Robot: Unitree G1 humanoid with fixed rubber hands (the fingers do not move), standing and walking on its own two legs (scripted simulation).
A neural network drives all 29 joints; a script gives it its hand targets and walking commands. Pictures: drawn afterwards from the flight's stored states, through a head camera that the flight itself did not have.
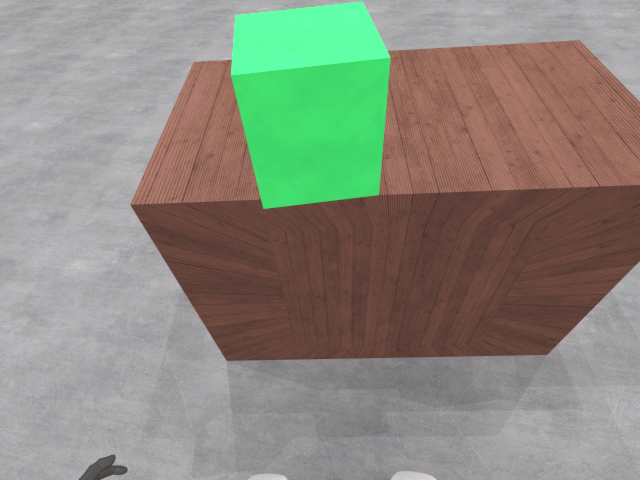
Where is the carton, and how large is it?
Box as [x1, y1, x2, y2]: [231, 2, 390, 208]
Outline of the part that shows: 362,2 235,15 231,77 263,208 378,194 390,57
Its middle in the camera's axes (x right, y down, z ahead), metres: -0.01 -0.22 +0.66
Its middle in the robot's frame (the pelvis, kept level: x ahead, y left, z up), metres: +0.65 +0.04 +0.11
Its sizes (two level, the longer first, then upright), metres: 0.210 0.200 0.250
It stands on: a pedestal, 0.74 m high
